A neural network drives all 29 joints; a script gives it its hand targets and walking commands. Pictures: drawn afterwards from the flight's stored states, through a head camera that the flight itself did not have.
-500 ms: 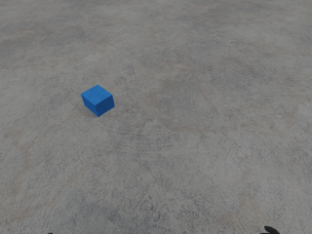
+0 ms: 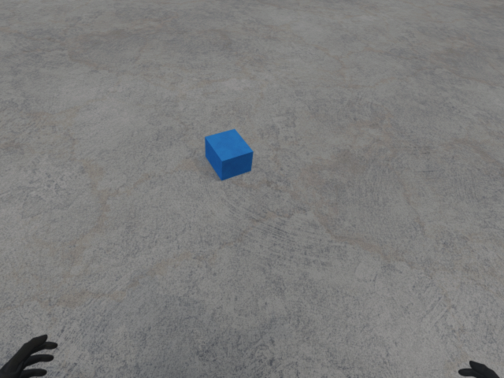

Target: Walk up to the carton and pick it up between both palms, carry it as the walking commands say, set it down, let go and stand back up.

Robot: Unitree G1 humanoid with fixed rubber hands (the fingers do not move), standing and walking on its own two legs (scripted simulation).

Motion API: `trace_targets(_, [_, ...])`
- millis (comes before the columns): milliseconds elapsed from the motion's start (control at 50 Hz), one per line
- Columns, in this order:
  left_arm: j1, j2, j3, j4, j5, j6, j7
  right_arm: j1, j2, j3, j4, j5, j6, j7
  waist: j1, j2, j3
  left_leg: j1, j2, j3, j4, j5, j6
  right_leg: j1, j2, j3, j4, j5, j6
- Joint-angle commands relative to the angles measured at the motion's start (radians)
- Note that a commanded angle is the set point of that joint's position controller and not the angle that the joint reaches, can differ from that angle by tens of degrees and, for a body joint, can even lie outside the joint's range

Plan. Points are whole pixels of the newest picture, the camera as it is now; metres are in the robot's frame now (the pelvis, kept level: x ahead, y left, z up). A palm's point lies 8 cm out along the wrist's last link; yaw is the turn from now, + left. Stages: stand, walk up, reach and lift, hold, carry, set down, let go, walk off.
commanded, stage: walk up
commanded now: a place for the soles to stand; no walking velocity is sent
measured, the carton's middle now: (228, 154) +1.35 +0.04 -0.68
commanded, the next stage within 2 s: none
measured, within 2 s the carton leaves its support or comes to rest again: neither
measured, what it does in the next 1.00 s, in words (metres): walks ahead, turning left: right foot, then left foot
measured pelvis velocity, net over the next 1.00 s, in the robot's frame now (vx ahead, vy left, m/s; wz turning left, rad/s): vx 0.43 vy -0.12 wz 0.39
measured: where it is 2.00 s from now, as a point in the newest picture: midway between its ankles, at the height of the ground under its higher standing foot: (282, 243)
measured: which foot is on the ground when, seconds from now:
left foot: down 0.00-0.28, up 0.30-0.60, down 0.62-0.98, up 1.00-1.00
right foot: up 0.00-0.26, down 0.28-0.62, up 0.64-0.96, down 0.98-1.00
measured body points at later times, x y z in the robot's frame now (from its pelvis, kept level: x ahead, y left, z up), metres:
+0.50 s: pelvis +0.21 -0.07 +0.02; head +0.23 -0.06 +0.47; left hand +0.19 +0.29 -0.05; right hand +0.42 -0.37 -0.06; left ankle +0.24 +0.07 -0.67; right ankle +0.23 -0.17 -0.71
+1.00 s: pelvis +0.43 -0.12 -0.01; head +0.43 -0.10 +0.44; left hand +0.45 +0.27 -0.08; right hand +0.61 -0.47 -0.06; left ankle +0.34 +0.05 -0.71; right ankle +0.56 -0.22 -0.72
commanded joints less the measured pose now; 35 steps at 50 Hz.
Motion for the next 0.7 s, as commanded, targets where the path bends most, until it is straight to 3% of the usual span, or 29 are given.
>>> trace_targets(0, [0.007, 0.145, 0.025, -0.062, 0.005, -0.015, -0.009, -0.026, -0.232, -0.034, -0.065, -0.004, -0.028, -0.021, 0.013, 0.225, 0.012, 0.092, 0.238, -0.461, -0.456, -0.332, 0.163, -0.220, -0.036, 0.071, -0.068, 0.039, 0.028])
trace_targets(40, [0.011, 0.129, 0.024, -0.050, 0.009, -0.008, -0.024, 0.031, -0.230, -0.022, -0.045, -0.018, -0.038, -0.017, 0.002, 0.273, 0.005, 0.065, 0.202, -0.377, -0.453, -0.256, 0.162, -0.152, -0.011, 0.044, -0.167, 0.086, 0.035])
trace_targets(120, [-0.086, 0.115, 0.027, -0.080, 0.011, -0.013, -0.039, 0.071, -0.246, -0.034, -0.052, -0.024, -0.052, -0.027, -0.026, 0.227, 0.026, 0.080, 0.221, -0.370, -0.442, -0.247, 0.183, -0.172, -0.010, 0.043, -0.315, 0.143, 0.030])
trace_targets(160, [-0.094, 0.104, 0.033, -0.088, 0.007, -0.020, -0.042, 0.061, -0.252, -0.038, -0.058, -0.027, -0.054, -0.033, -0.016, 0.228, 0.006, 0.058, 0.217, -0.348, -0.419, -0.221, 0.176, -0.103, 0.001, 0.028, -0.376, 0.163, 0.025])
trace_targets(200, [-0.063, 0.094, 0.041, -0.084, 0.003, -0.025, -0.041, 0.028, -0.252, -0.038, -0.060, -0.030, -0.051, -0.036, 0.010, 0.240, -0.001, 0.001, 0.213, -0.332, -0.377, -0.202, 0.168, 0.008, 0.018, 0.008, -0.434, 0.145, 0.012])
trace_targets(220, [-0.018, 0.089, 0.048, -0.072, 0.002, -0.028, -0.038, 0.003, -0.247, -0.036, -0.062, -0.030, -0.047, -0.037, 0.041, 0.225, -0.001, -0.048, 0.199, -0.312, -0.320, -0.199, 0.158, 0.099, 0.037, -0.011, -0.491, 0.153, 0.004])
trace_targets(240, [0.063, 0.098, 0.059, -0.048, 0.006, -0.034, -0.029, -0.002, -0.219, -0.027, -0.061, -0.034, -0.041, -0.039, 0.081, 0.172, -0.006, -0.116, 0.163, -0.279, -0.208, -0.181, 0.137, 0.226, 0.069, -0.030, -0.551, 0.149, -0.001])
trace_targets(260, [0.199, 0.132, 0.079, -0.010, 0.014, -0.042, -0.013, 0.024, -0.161, -0.010, -0.057, -0.042, -0.035, -0.044, 0.131, 0.024, -0.043, -0.214, 0.092, -0.216, 0.038, -0.144, 0.108, 0.394, 0.081, 0.012, -0.613, 0.044, -0.017])
trace_targets(280, [0.261, 0.240, 0.100, -0.024, 0.026, -0.057, 0.001, 0.036, -0.075, 0.017, -0.080, -0.024, -0.039, -0.050, 0.163, -0.296, -0.073, -0.429, -0.057, -0.107, 0.396, -0.217, 0.055, 0.454, -0.235, 0.546, -0.893, -0.392, -0.108])
trace_targets(300, [0.178, 0.243, 0.084, -0.059, 0.011, -0.063, 0.008, 0.022, -0.144, 0.013, -0.049, -0.011, -0.034, -0.061, 0.117, -0.161, -0.050, -0.481, -0.031, -0.158, 0.566, -0.201, 0.031, 0.378, -0.339, 0.725, -1.004, -0.538, -0.146])
trace_targets(320, [0.108, 0.219, 0.071, -0.073, 0.002, -0.062, 0.010, 0.014, -0.191, 0.007, -0.017, 0.001, -0.036, -0.055, 0.089, -0.053, -0.015, -0.437, 0.027, -0.206, 0.548, -0.108, 0.022, 0.307, -0.309, 0.625, -0.987, -0.465, -0.160])
trace_targets(340, [0.062, 0.186, 0.062, -0.069, -0.001, -0.061, 0.013, 0.049, -0.195, 0.009, 0.010, 0.003, -0.036, -0.045, 0.048, -0.024, 0.015, -0.375, 0.067, -0.187, 0.481, -0.047, 0.006, 0.240, -0.264, 0.469, -0.953, -0.353, -0.158])
trace_targets(380, [0.054, 0.144, 0.048, -0.058, 0.001, -0.054, 0.017, 0.065, -0.187, 0.006, 0.037, -0.007, -0.034, -0.033, 0.042, -0.063, 0.056, -0.301, 0.078, -0.142, 0.337, -0.031, -0.027, 0.192, -0.179, 0.246, -0.938, -0.131, -0.149])
trace_targets(400, [0.073, 0.133, 0.045, -0.055, 0.003, -0.053, 0.015, 0.057, -0.173, 0.008, 0.038, -0.013, -0.031, -0.026, 0.047, -0.066, 0.055, -0.257, 0.071, -0.115, 0.266, -0.028, -0.037, 0.185, -0.162, 0.172, -0.932, -0.032, -0.153])
trace_targets(460, [0.125, 0.134, 0.046, -0.056, 0.005, -0.051, 0.007, -0.035, -0.128, 0.016, -0.003, -0.013, -0.029, -0.013, 0.082, -0.055, 0.044, -0.218, 0.065, -0.040, 0.087, 0.007, -0.039, 0.245, -0.169, 0.073, -0.911, 0.093, -0.174])
trace_targets(500, [0.121, 0.135, 0.045, -0.071, 0.003, -0.043, 0.003, -0.058, -0.114, 0.016, -0.019, -0.008, -0.030, -0.011, 0.081, -0.038, 0.024, -0.135, 0.047, 0.009, -0.014, 0.061, -0.027, 0.249, -0.157, 0.014, -0.872, 0.176, -0.161])
trace_targets(540, [0.104, 0.132, 0.040, -0.084, -0.003, -0.032, 0.002, -0.025, -0.115, 0.004, -0.017, -0.004, -0.034, -0.016, 0.046, -0.016, 0.001, 0.024, 0.021, 0.044, -0.082, 0.117, -0.010, 0.185, -0.155, -0.034, -0.795, 0.244, -0.152])
trace_targets(580, [0.116, 0.101, 0.025, -0.101, -0.018, -0.025, 0.005, 0.114, -0.149, -0.023, 0.010, -0.019, -0.041, -0.035, -0.038, 0.071, -0.075, 0.327, -0.028, 0.058, -0.147, 0.119, 0.030, 0.058, -0.105, -0.116, -0.540, 0.422, -0.128])
trace_targets(600, [0.128, 0.073, 0.013, -0.114, -0.019, -0.024, 0.010, 0.244, -0.194, -0.046, 0.030, -0.034, -0.043, -0.051, -0.100, 0.137, -0.133, 0.510, 0.028, -0.052, -0.175, 0.020, 0.073, -0.072, -0.060, -0.148, -0.302, 0.409, -0.099])
trace_targets(620, [0.133, 0.021, -0.002, -0.154, -0.017, -0.025, 0.008, 0.319, -0.289, -0.072, 0.009, -0.038, -0.047, -0.071, -0.125, 0.313, -0.172, 0.666, 0.331, -0.537, -0.257, -0.125, 0.162, -0.345, 0.040, -0.116, -0.005, 0.008, -0.042])
trace_targets(640, [0.154, 0.130, 0.015, -0.144, -0.016, -0.011, 0.019, 0.258, -0.338, -0.084, -0.028, 0.013, -0.049, -0.084, -0.101, 0.196, -0.190, 0.581, 0.476, -0.848, -0.361, -0.208, 0.293, -0.425, 0.019, 0.077, 0.133, -0.081, 0.020])
trace_targets(660, [0.128, 0.182, 0.027, -0.123, -0.016, -0.001, 0.024, 0.171, -0.290, -0.071, -0.043, 0.027, -0.046, -0.089, -0.065, 0.070, -0.118, 0.463, 0.440, -0.732, -0.353, -0.162, 0.290, -0.404, -0.031, 0.111, 0.157, -0.002, 0.024])
trace_targets(680, [0.128, 0.170, 0.028, -0.117, -0.013, -0.002, 0.023, 0.127, -0.259, -0.056, -0.048, 0.020, -0.048, -0.086, -0.033, 0.094, -0.061, 0.363, 0.393, -0.607, -0.331, -0.046, 0.266, -0.399, -0.055, 0.107, 0.122, 0.015, 0.015])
